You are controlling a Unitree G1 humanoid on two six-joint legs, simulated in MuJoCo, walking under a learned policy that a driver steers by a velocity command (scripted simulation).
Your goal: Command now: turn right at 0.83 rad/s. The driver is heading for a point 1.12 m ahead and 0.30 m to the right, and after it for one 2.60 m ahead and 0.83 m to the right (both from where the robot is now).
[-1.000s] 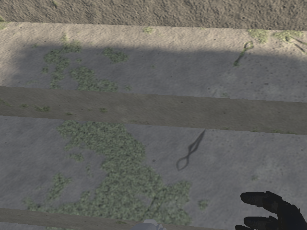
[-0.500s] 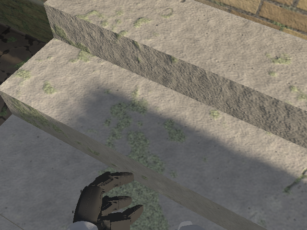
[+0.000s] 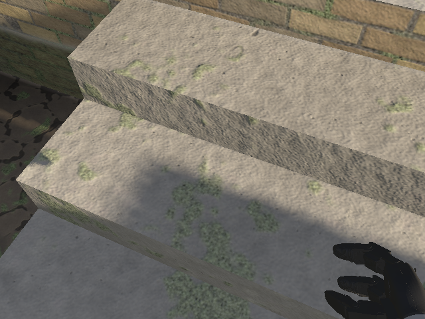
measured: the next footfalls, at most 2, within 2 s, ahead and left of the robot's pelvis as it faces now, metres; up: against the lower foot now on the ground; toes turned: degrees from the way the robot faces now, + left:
left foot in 0.14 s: +0.01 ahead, +0.21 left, -0.18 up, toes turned -7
right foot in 1.02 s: -0.12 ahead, -0.22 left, -0.18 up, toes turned -50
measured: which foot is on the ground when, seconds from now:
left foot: up 0.00-0.12, down 0.14-1.00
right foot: down 0.00-0.10, up 0.12-1.00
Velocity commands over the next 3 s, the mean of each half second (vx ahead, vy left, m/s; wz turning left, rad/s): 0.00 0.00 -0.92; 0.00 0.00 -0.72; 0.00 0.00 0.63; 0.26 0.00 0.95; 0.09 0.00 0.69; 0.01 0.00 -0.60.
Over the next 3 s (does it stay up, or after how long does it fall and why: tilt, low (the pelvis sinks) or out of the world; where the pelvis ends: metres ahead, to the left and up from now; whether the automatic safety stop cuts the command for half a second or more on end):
stays up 0.43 -0.26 0.23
